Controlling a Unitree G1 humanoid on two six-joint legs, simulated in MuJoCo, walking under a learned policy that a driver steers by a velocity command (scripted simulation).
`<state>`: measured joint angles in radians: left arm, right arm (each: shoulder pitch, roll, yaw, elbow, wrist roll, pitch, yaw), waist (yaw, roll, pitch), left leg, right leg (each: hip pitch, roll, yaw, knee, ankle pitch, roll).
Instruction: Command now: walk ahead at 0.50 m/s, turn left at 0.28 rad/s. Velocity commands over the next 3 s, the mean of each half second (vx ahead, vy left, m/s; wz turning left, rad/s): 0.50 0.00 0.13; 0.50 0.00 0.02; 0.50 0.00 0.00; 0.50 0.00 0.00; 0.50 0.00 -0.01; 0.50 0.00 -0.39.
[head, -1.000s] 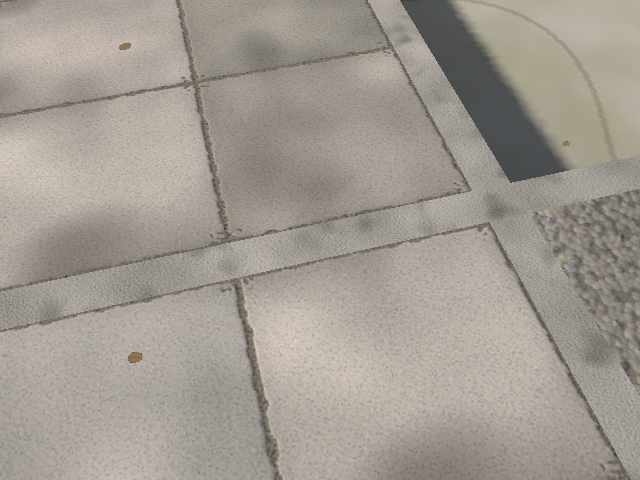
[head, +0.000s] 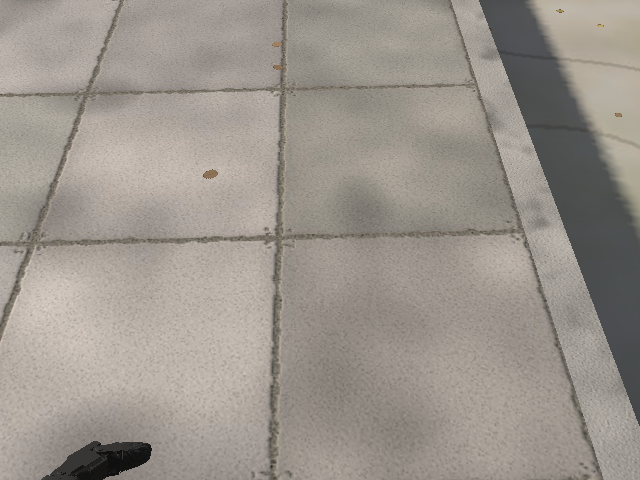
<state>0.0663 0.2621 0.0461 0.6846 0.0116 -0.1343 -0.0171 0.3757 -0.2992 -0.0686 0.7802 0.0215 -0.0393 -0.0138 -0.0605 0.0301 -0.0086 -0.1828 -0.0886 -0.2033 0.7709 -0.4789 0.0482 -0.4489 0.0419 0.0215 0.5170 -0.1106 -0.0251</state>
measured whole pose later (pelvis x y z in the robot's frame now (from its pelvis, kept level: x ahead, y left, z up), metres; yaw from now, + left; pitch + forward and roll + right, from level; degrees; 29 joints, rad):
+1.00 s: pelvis +0.53 +0.01 +0.00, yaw +2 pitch +3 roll +1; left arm 0.04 0.27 0.03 0.72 0.00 -0.09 -0.04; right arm 0.39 -0.30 -0.06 0.86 0.01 -0.04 0.00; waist -0.07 0.00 0.02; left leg -0.07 0.01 0.00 0.62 -0.48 0.01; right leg -0.49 -0.01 -0.03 0.55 -0.10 -0.06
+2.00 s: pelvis +1.06 +0.07 +0.01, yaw +2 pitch +2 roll +2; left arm 0.03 0.25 0.03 0.77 -0.01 -0.08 -0.04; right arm 0.38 -0.28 -0.06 0.91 0.02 -0.06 0.00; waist -0.08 -0.04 0.02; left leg 0.07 -0.05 0.04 0.22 -0.32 0.03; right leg -0.58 -0.07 0.01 0.53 0.02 -0.02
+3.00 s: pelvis +1.61 +0.09 +0.01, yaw -12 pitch +1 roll +3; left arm 0.12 0.27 0.07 0.81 -0.02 -0.02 -0.03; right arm 0.29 -0.26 -0.08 0.94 0.00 -0.08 -0.01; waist -0.07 -0.03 0.03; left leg 0.06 -0.02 0.25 0.21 -0.28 0.00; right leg -0.66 -0.12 0.01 0.72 0.00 -0.03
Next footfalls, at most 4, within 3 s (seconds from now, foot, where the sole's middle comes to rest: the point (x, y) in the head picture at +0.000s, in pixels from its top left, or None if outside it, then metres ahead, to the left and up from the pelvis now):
0.46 left None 0.39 0.15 -0.76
0.96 right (359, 388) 0.68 -0.08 -0.76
1.50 left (245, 291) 0.96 0.17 -0.76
2.06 right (326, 196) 1.27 -0.05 -0.76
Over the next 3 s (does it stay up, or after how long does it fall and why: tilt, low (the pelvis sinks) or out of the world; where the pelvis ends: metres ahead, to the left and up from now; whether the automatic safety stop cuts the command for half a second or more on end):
stays up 1.61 0.09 0.01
